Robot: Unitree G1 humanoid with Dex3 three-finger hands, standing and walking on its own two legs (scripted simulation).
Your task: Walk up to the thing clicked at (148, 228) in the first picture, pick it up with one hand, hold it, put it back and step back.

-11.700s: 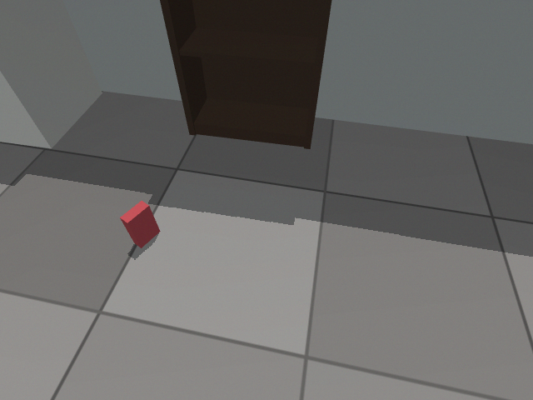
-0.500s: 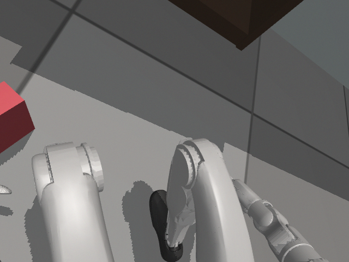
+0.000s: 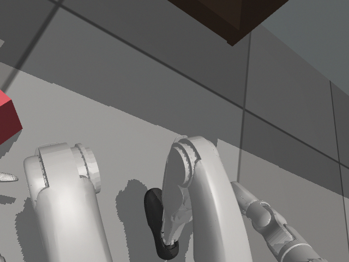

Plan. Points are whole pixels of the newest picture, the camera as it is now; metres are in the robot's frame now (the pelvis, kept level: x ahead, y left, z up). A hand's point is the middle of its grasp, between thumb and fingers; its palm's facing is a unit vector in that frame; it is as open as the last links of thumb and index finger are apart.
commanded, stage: rest palm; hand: left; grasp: from the side
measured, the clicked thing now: out of the picture +0.38 +0.33 -0.18
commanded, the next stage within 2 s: close in 0.12 s
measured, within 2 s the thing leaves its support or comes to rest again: leaves its support in 1.62 s
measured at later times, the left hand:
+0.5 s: hand out of the picture +0.35 +0.33 -0.15, palm faces +0.45 -0.89 +0.02, open 14.8 cm
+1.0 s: hand out of the picture +0.36 +0.33 -0.15, palm faces +0.46 -0.89 +0.02, open 10.0 cm
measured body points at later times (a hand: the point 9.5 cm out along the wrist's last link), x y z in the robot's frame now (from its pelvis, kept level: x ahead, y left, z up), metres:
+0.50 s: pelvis +0.00 +0.00 +0.00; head +0.19 +0.19 +0.36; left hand +0.32 +0.38 -0.15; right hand +0.21 -0.23 -0.04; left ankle +0.08 +0.14 -0.24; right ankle +0.12 -0.12 -0.24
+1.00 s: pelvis +0.00 +0.00 +0.01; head +0.20 +0.19 +0.36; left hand +0.33 +0.38 -0.15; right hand +0.21 -0.22 -0.04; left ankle +0.08 +0.14 -0.24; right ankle +0.12 -0.12 -0.24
